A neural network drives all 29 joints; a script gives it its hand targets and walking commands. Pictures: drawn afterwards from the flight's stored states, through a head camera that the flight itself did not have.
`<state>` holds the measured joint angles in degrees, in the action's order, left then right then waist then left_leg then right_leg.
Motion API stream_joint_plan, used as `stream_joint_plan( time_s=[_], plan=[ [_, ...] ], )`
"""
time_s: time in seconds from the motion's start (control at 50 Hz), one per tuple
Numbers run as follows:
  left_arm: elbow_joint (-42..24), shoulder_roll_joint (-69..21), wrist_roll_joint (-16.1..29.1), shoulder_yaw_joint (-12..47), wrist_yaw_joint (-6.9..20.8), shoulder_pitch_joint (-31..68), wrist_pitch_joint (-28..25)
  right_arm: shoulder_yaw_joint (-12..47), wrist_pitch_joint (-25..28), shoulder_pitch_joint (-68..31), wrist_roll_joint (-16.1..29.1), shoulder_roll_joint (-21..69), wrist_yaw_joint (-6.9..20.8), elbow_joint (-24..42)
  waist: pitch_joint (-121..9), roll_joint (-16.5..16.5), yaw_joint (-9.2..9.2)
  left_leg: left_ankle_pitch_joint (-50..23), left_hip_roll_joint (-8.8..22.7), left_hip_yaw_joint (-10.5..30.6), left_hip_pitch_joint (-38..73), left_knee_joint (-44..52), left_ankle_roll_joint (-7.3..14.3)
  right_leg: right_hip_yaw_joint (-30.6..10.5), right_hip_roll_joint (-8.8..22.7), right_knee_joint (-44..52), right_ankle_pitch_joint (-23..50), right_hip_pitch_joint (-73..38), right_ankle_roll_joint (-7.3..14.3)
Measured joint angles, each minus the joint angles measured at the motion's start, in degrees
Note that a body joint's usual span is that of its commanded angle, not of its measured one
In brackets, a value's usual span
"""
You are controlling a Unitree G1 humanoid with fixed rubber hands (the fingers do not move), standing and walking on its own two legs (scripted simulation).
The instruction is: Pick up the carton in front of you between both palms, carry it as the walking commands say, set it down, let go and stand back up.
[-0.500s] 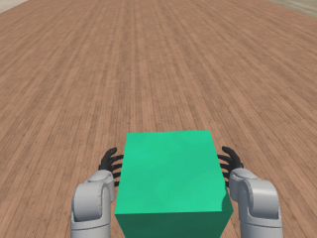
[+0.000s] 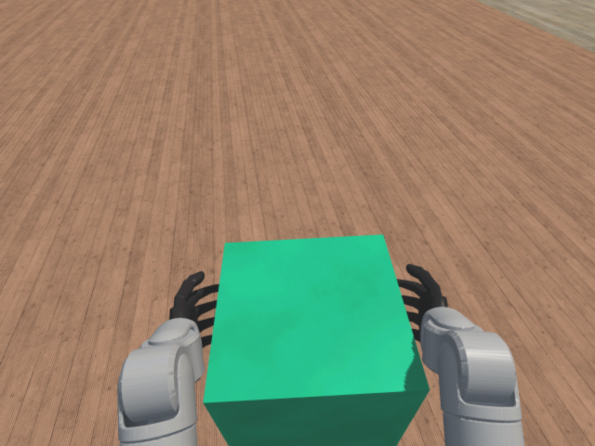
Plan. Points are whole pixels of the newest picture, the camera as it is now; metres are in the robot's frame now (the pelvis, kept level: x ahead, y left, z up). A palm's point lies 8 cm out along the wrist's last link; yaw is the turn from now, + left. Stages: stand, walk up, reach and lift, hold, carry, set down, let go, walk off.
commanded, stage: carry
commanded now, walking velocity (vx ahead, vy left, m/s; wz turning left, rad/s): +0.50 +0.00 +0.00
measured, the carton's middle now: (309, 354) +0.27 +0.00 +0.01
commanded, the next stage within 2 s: none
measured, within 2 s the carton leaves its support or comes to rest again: neither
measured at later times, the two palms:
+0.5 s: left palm (233, 177) +0.58 +0.13 +0.08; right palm (390, 173) +0.60 -0.17 +0.07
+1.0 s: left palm (229, 120) +0.77 +0.15 +0.10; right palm (364, 115) +0.78 -0.15 +0.10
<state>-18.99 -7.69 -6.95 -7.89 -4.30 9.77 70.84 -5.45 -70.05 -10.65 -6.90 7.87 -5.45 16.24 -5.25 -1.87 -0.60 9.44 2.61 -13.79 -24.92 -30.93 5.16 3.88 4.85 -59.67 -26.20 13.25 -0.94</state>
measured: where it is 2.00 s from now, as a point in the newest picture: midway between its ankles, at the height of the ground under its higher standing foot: (303, 406)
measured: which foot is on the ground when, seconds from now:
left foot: down 0.00-0.44, up 0.46-0.76, down 0.78-1.00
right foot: up 0.00-0.38, down 0.40-1.00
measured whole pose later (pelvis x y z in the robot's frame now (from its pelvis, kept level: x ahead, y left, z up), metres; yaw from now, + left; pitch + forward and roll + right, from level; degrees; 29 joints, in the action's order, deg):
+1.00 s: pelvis +0.51 -0.01 +0.01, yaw +1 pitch +4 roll +1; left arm -17.3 -7.8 -7.8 -7.1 -4.2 10.3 70.2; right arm -6.3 -69.4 -10.4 -7.3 7.8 -4.8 15.4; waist -7.5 -2.3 0.4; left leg 13.3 2.4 -11.7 -19.2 -29.3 1.9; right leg 9.1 4.4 -28.4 -22.9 8.0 -1.4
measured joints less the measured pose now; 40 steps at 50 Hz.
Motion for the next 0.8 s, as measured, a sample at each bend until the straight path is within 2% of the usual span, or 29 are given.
stream_joint_plan(
  time_s=[0.04,0.08,0.16,0.24,0.36,0.4,0.42,0.44,0.46,0.5,0.52,0.54,0.6,0.68,0.76,0.78,0.8],
  plan=[
    [0.6,0.0,-0.3,0.5,0.0,-0.1,0.0,-0.3,0.1,0.7,0.2,-0.1,0.0,-0.1,1.1,0.5,-0.22,-0.2,0.0,0.2,3.2,3.5,-1.0,-0.5,-0.5,-6.2,3.4,7.5,1.0],
    [0.6,0.0,-0.3,1.2,0.0,-0.2,-0.4,-0.5,0.5,1.4,0.4,-0.2,0.0,0.6,1.7,0.8,-0.4,-0.2,-0.2,0.6,6.4,7.2,-1.0,-0.1,-0.1,-4.7,7.0,13.1,1.4],
    [-0.6,0.0,-0.4,2.4,-0.1,-0.6,-1.6,-0.7,1.6,2.4,0.9,-0.3,0.0,2.6,1.6,1.2,-0.54,0.6,-0.5,1.4,12.7,13.2,-1.5,0.8,1.1,5.2,12.5,19.8,0.6],
    [-2.9,0.1,-0.3,2.7,-0.2,-1.0,-1.7,-0.5,1.6,2.3,1.2,-0.3,0.1,4.4,0.5,1.3,-0.13,2.9,-0.8,2.0,19.1,17.1,-2.7,2.2,1.6,17.0,18.1,21.9,-0.1],
    [-3.4,0.1,0.1,2.0,-0.3,-1.3,-0.6,0.2,0.3,1.8,0.5,-0.2,0.2,4.4,-1.5,1.7,0.45,10.4,-0.4,2.5,28.3,17.6,-5.9,6.1,-0.1,29.8,23.3,18.3,1.3],
    [-2.5,0.1,0.2,1.8,-0.2,-0.8,-0.3,0.0,-0.2,1.6,0.2,-0.2,0.3,4.0,-1.6,2.2,0.43,15.2,0.6,3.0,29.9,13.0,-7.2,8.1,-1.3,33.4,22.7,14.5,1.9],
    [-1.3,0.0,0.2,1.9,-0.2,-0.4,-0.7,-0.4,-0.3,1.4,0.1,-0.4,0.3,3.6,-1.4,3.3,0.7,18.2,2.1,3.0,28.8,7.3,-7.6,8.9,-2.1,32.7,23.8,13.6,3.8],
    [0.4,-0.1,0.1,2.1,-0.2,0.2,-1.3,-1.1,-0.2,1.2,0.0,-0.4,0.3,2.8,-1.0,4.4,1.02,17.8,3.7,4.0,25.4,-1.8,-7.5,9.6,-2.6,30.2,22.0,13.8,5.2],
    [2.0,-0.2,0.0,2.1,-0.2,0.8,-1.7,-1.7,-0.1,1.1,-0.1,-0.5,0.3,2.0,-0.3,4.4,1.36,17.7,3.6,6.3,20.8,-12.1,-7.5,9.8,-2.5,28.6,19.8,13.6,5.9],
    [3.6,-0.2,-0.1,1.9,-0.1,1.1,-2.1,-2.3,0.1,1.0,-0.3,-0.1,0.3,1.1,1.8,3.9,1.48,18.0,1.6,9.7,11.6,-28.1,-6.8,9.7,-2.0,29.9,17.8,11.4,5.6],
    [3.6,-0.2,0.1,1.9,-0.1,0.8,-2.4,-2.1,0.3,1.1,-0.4,-0.1,0.3,1.0,2.8,3.6,1.47,17.0,1.0,10.1,7.8,-31.7,-6.4,9.7,-1.9,31.7,18.2,9.9,4.5],
    [3.3,-0.2,0.2,1.8,-0.1,0.3,-2.7,-1.7,0.5,1.3,-0.5,-0.2,0.3,1.0,3.7,3.4,1.48,15.6,0.9,10.0,4.8,-32.2,-6.1,9.6,-1.9,33.7,18.4,8.3,4.6],
    [1.4,0.0,0.6,1.6,-0.1,-0.9,-3.7,-0.5,1.6,1.6,-0.4,-0.2,0.2,1.8,5.4,3.0,1.57,12.4,1.0,8.9,-0.8,-23.8,-6.1,9.1,-2.0,38.7,18.7,4.3,5.1],
    [-1.3,0.1,1.1,1.7,0.1,-1.8,-5.1,0.6,2.9,2.2,-0.2,-0.3,0.0,4.1,5.6,3.4,1.21,7.0,1.0,8.0,-2.7,-8.2,-6.6,8.5,-2.4,40.7,17.1,0.5,4.3],
    [-3.3,0.1,1.3,2.3,0.1,-2.0,-4.7,0.7,2.2,2.8,0.2,-0.4,-0.3,6.9,4.2,3.9,0.67,-5.9,1.1,5.6,1.0,4.4,-6.7,8.2,-3.0,37.5,12.1,-2.5,2.9],
    [-3.6,0.1,1.2,2.4,0.2,-1.9,-4.3,0.6,1.8,2.8,0.2,-0.3,-0.3,7.3,3.5,4.1,0.59,-8.6,1.5,4.9,2.9,6.9,-6.3,8.1,-3.3,35.6,10.2,-3.0,2.5],
    [-3.5,0.1,1.1,2.3,0.2,-1.6,-4.0,0.6,1.7,2.7,0.2,-0.3,-0.3,7.1,2.7,3.2,0.48,-6.6,1.1,4.3,4.0,6.9,-4.9,7.8,-2.8,33.5,8.2,-3.1,2.0]
  ],
)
